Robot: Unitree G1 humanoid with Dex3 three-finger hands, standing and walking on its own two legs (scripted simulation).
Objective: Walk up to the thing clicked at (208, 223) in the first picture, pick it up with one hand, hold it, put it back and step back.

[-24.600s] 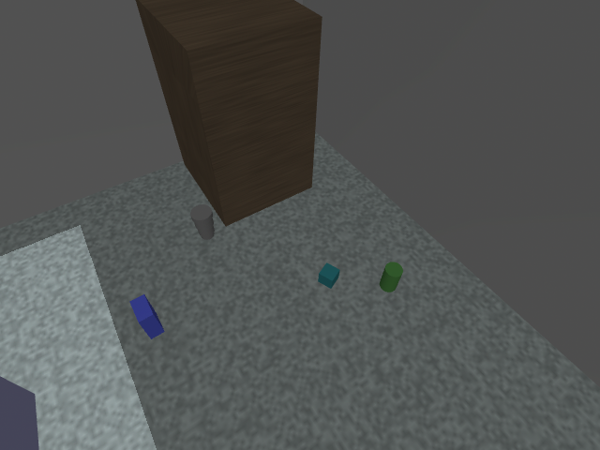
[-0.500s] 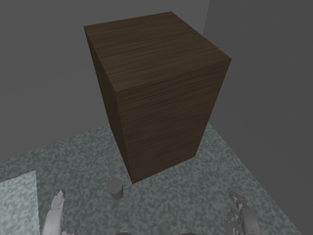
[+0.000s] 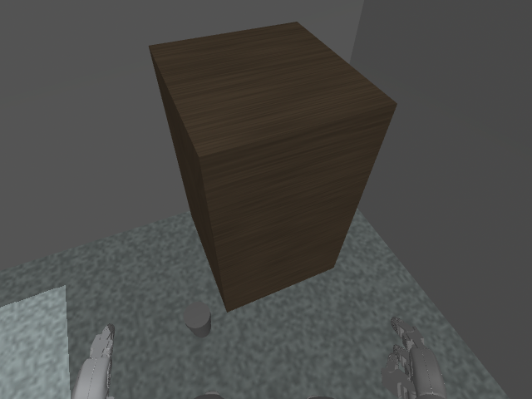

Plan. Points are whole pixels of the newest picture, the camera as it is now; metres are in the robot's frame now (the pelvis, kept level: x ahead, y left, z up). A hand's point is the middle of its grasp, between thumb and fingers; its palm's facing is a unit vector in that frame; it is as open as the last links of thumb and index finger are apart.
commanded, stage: home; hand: left
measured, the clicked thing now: (199, 322) +0.46 +0.20 -0.65
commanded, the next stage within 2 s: stand in 1.08 s
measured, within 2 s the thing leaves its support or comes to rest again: neither
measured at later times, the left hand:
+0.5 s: hand (142, 392) +0.16 +0.17 -0.05, palm faces +0.10 -0.95 -0.28, open 17.4 cm
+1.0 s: hand (140, 387) +0.17 +0.18 -0.05, palm faces +0.11 -0.96 -0.27, open 17.3 cm
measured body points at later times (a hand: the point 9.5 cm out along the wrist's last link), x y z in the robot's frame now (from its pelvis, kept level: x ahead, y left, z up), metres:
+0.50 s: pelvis -0.01 -0.01 +0.00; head +0.01 -0.01 +0.45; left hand +0.15 +0.22 -0.03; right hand +0.16 -0.24 -0.07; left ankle +0.02 +0.12 -0.69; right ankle +0.00 -0.12 -0.69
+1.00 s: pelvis +0.00 +0.00 +0.00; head +0.02 +0.00 +0.45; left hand +0.16 +0.23 -0.03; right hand +0.16 -0.24 -0.07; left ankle +0.02 +0.12 -0.69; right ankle +0.00 -0.12 -0.69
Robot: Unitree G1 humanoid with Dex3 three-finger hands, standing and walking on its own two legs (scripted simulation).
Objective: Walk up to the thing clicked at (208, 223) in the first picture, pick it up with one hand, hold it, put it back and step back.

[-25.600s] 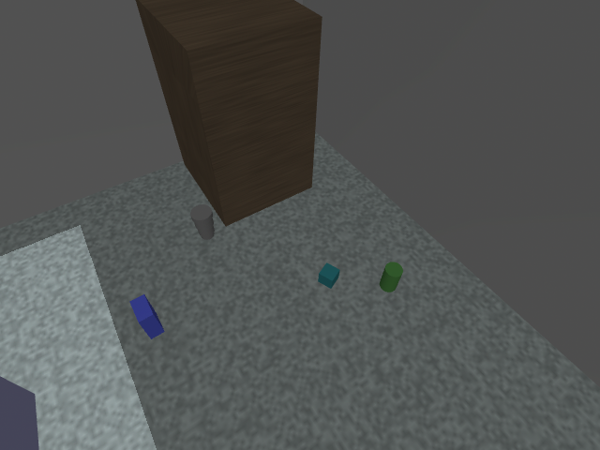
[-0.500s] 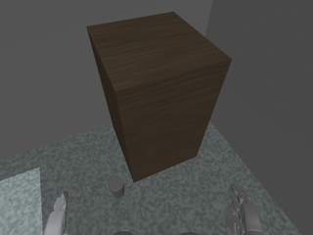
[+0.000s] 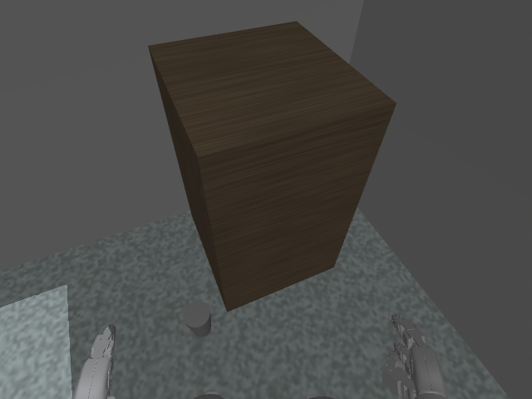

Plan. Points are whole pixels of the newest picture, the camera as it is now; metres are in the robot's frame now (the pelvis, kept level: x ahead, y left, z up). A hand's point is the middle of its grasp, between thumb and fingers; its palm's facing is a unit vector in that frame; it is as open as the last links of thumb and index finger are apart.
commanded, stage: home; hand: left
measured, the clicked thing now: (199, 321) +0.46 +0.20 -0.65
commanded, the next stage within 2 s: stand in 0.08 s
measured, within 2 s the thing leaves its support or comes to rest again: neither
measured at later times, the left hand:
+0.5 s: hand (135, 388) +0.16 +0.19 -0.05, palm faces +0.11 -0.96 -0.28, open 12.4 cm
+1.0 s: hand out of the picture +0.07 +0.26 -0.11, palm faces +0.00 -0.93 -0.36, open 7.4 cm
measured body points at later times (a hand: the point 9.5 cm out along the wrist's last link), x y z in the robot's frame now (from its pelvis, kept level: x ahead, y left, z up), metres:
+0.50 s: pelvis +0.00 +0.01 +0.00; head +0.02 +0.01 +0.45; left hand +0.16 +0.24 -0.03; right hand +0.16 -0.23 -0.07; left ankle +0.02 +0.13 -0.69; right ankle +0.00 -0.12 -0.69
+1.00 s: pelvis -0.01 +0.01 +0.04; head +0.00 +0.01 +0.49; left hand +0.07 +0.31 -0.08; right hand +0.08 -0.28 -0.09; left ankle +0.02 +0.13 -0.69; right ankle +0.00 -0.12 -0.69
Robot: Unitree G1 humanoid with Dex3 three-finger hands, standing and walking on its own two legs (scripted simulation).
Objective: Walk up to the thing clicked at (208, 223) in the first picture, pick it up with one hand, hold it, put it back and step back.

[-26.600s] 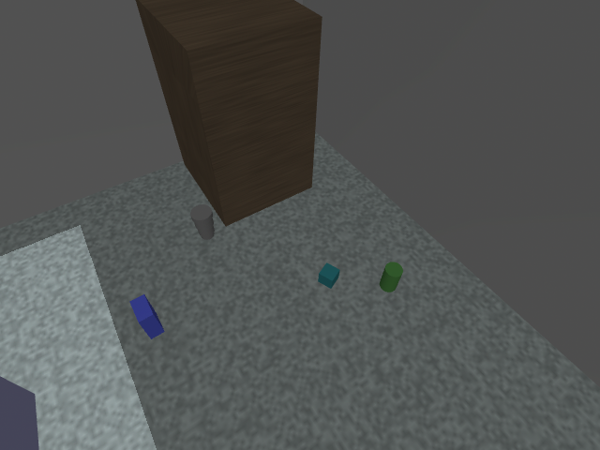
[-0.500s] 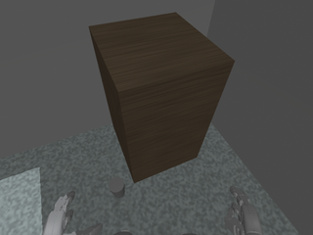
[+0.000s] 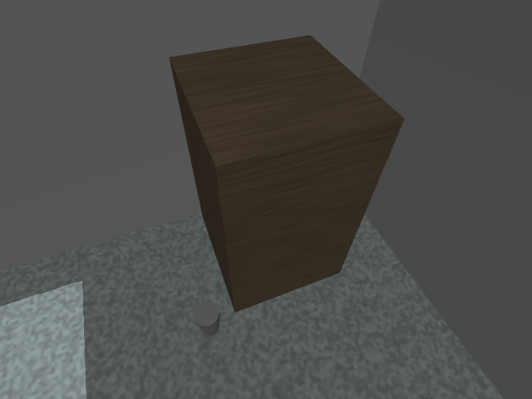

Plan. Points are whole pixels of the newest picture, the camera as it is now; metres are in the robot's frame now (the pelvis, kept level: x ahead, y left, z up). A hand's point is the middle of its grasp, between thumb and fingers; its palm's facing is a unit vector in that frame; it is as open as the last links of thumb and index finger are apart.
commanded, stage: stand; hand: left
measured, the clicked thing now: (208, 320) +0.47 +0.19 -0.69
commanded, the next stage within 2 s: step back in 1.70 s
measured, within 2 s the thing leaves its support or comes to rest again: neither
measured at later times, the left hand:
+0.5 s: hand out of the picture +0.04 +0.25 -0.14, palm faces +0.00 -0.94 -0.35, open 7.4 cm
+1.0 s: hand out of the picture +0.05 +0.25 -0.14, palm faces -0.02 -0.94 -0.34, open 7.4 cm
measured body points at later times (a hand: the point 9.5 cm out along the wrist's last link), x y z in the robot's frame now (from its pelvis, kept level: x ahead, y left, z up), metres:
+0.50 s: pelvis -0.01 +0.00 +0.02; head -0.01 +0.00 +0.47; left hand +0.04 +0.30 -0.12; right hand +0.06 -0.28 -0.12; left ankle +0.03 +0.12 -0.73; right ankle +0.00 -0.13 -0.73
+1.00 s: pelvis +0.00 +0.00 +0.02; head +0.01 +0.00 +0.47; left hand +0.06 +0.30 -0.12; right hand +0.06 -0.29 -0.12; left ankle +0.03 +0.12 -0.73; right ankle +0.00 -0.13 -0.73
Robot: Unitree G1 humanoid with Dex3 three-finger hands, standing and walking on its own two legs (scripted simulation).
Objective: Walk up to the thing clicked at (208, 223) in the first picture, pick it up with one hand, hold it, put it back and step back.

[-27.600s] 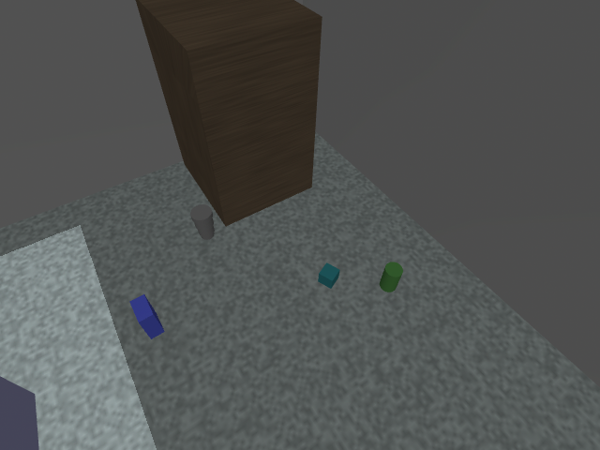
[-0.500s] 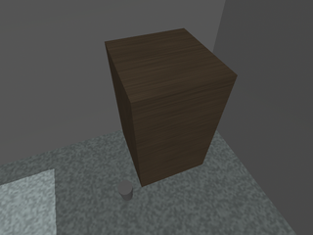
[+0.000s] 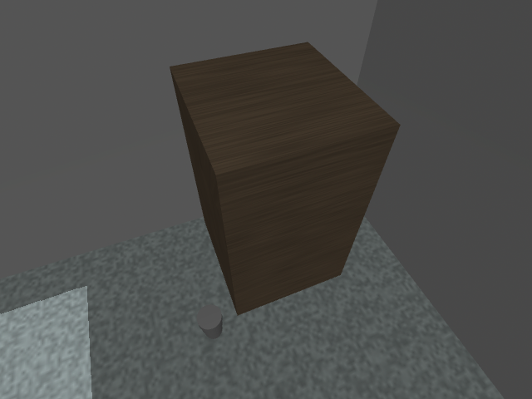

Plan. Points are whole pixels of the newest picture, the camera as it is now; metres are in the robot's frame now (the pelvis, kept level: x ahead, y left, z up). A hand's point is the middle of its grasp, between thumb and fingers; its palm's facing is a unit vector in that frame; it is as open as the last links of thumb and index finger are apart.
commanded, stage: stand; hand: left
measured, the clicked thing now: (211, 324) +0.47 +0.19 -0.71
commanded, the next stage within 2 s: step back in 0.70 s
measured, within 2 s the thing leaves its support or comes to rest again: neither
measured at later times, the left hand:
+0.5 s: hand out of the picture +0.08 +0.24 -0.16, palm faces -0.01 -0.94 -0.34, open 7.4 cm
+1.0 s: hand out of the picture +0.07 +0.26 -0.17, palm faces -0.02 -0.91 -0.41, open 7.4 cm
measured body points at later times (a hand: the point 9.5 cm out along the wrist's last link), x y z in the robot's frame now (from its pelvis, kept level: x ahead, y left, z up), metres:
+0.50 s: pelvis +0.01 +0.00 +0.00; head +0.02 -0.01 +0.45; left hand +0.08 +0.29 -0.13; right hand +0.09 -0.30 -0.14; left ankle +0.03 +0.12 -0.75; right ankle +0.00 -0.13 -0.75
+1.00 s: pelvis -0.03 -0.01 -0.02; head +0.03 -0.02 +0.42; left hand +0.07 +0.31 -0.14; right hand +0.08 -0.33 -0.15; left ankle +0.01 +0.11 -0.73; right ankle +0.00 -0.13 -0.75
